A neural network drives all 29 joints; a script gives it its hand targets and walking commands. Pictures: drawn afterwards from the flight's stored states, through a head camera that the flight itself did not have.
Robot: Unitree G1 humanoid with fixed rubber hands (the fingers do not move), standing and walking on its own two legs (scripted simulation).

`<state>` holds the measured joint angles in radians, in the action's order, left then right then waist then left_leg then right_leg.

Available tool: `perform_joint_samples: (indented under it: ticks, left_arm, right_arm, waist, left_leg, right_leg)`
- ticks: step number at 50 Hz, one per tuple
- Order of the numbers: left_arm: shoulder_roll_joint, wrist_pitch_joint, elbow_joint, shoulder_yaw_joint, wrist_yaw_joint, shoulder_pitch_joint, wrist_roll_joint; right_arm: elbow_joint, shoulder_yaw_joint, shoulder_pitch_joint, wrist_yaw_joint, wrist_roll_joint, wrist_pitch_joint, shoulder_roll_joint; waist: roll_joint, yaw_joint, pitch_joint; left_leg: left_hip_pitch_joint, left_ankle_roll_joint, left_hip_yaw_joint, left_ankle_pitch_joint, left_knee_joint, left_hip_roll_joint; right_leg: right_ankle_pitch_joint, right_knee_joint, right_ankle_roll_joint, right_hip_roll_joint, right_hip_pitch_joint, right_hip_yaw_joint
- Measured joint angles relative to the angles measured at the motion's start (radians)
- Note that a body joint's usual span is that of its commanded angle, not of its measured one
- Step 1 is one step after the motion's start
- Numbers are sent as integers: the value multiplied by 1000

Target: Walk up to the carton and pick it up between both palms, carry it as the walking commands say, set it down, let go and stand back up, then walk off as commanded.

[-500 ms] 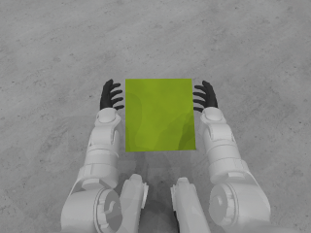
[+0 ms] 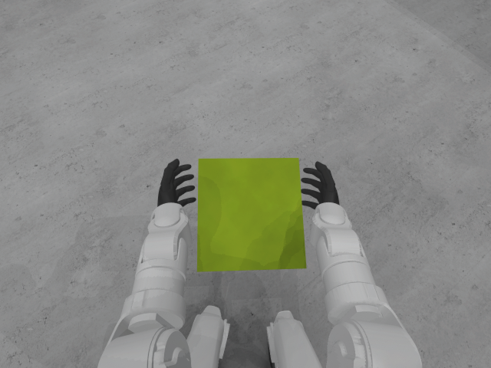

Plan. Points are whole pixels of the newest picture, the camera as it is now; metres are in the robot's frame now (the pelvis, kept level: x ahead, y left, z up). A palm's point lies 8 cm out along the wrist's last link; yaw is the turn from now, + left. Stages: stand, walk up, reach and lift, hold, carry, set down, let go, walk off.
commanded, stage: reach and lift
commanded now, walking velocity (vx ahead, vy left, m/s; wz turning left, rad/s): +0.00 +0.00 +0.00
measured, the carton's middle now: (248, 216) +0.41 +0.02 -0.14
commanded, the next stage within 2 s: none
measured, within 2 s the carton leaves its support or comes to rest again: neither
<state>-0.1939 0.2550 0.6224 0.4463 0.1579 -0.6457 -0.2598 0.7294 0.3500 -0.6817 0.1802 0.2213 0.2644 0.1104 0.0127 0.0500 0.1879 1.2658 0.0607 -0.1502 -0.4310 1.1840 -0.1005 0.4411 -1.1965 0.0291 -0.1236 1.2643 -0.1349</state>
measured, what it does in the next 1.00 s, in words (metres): rises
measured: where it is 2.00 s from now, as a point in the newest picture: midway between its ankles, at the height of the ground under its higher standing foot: outside the picture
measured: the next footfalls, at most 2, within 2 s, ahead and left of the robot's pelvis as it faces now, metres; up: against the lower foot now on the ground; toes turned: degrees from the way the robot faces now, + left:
none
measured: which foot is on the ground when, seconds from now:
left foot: down 0.00-1.00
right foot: down 0.00-1.00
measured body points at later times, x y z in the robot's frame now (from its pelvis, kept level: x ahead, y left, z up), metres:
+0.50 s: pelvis +0.01 +0.00 +0.06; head +0.13 +0.00 +0.50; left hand +0.37 +0.16 +0.02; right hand +0.40 -0.12 +0.02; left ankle +0.06 +0.14 -0.62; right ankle +0.05 -0.12 -0.62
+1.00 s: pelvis +0.03 +0.00 +0.10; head +0.07 +0.00 +0.55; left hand +0.36 +0.16 +0.10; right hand +0.37 -0.11 +0.09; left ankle +0.06 +0.14 -0.62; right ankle +0.05 -0.12 -0.62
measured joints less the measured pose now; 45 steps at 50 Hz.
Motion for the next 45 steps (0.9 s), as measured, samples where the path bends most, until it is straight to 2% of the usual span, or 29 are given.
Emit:
perform_joint_samples:
  ticks: [24, 32, 45]
  left_arm:
    - [-47, 30, -72, -9, -9, 128, -39]
    - [-37, 63, -89, -22, -43, 155, -46]
    - [-22, 133, -101, -48, -57, 195, -54]
  right_arm:
    - [-64, 1, 121, -49, 46, 30, 39]
    - [-92, 1, 153, -69, 57, 58, 49]
    - [-144, -16, 218, -94, 70, 133, 69]
  waist:
    - [-5, 2, -57]
    - [-7, 0, -84]
    - [-10, -6, -115]
  left_leg:
    - [-346, -16, -7, 99, -299, 23]
    - [-469, -23, -5, 133, -396, 27]
    - [-690, -31, -7, 173, -537, 33]
  right_leg:
    - [-101, 305, -6, 20, -349, -20]
    - [-134, 401, -5, 31, -473, -27]
    - [-169, 536, -11, 49, -692, -28]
